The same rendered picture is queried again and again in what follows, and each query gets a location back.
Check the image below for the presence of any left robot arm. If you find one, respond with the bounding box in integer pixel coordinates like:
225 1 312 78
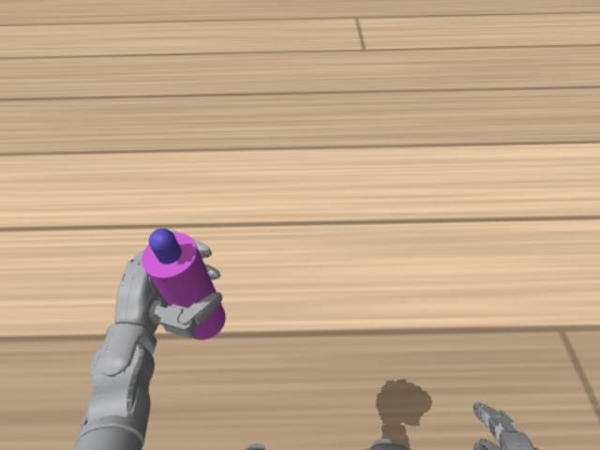
73 322 157 450

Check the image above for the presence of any bottle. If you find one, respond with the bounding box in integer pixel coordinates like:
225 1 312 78
142 229 226 339

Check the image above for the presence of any left robot hand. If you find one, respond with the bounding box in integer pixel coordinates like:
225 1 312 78
114 230 222 338

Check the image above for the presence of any right robot hand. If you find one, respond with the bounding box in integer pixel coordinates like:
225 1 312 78
473 402 535 450

